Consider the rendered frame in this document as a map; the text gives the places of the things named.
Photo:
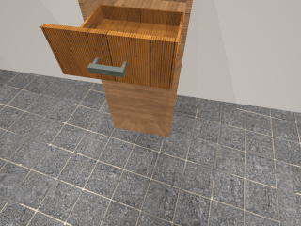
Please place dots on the drawer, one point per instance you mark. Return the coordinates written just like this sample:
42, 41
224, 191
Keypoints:
147, 39

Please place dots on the handle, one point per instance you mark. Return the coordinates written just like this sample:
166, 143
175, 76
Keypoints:
94, 67

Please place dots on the cabinet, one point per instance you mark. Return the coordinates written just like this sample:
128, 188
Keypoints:
140, 108

